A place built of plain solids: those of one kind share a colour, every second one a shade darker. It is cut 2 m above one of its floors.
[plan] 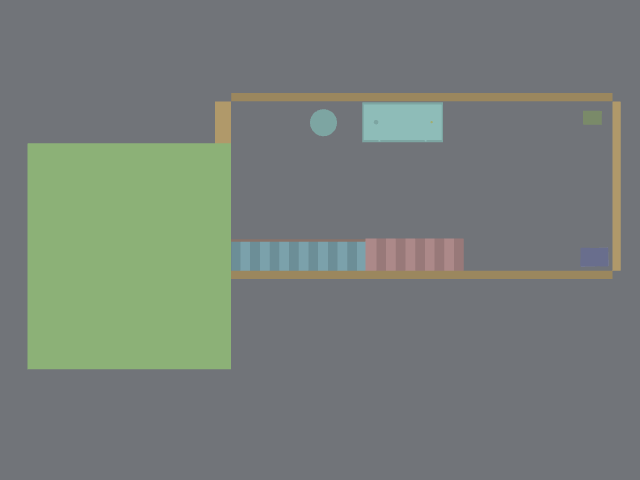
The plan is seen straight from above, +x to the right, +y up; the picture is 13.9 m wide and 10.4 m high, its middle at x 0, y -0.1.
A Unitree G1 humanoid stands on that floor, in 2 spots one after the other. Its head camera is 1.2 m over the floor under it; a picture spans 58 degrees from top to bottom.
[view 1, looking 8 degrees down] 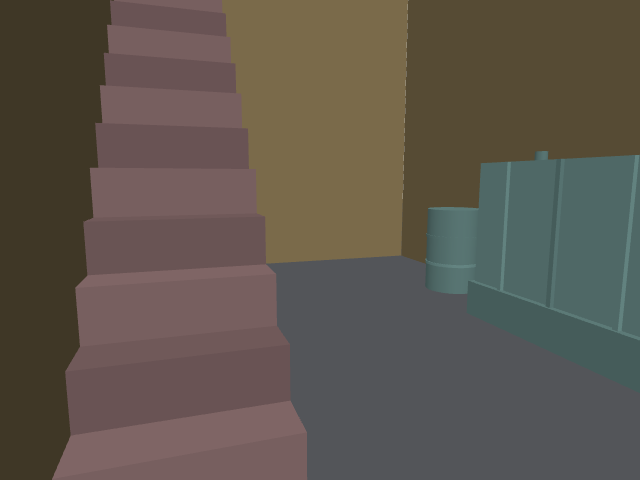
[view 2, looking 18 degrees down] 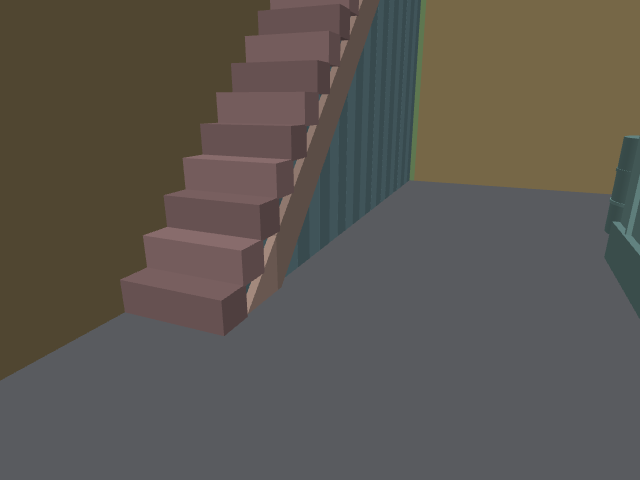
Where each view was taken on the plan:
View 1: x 4.11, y -0.42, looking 162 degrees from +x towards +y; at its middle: wall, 6.41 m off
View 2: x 4.79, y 1.20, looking -157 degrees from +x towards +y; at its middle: under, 3.59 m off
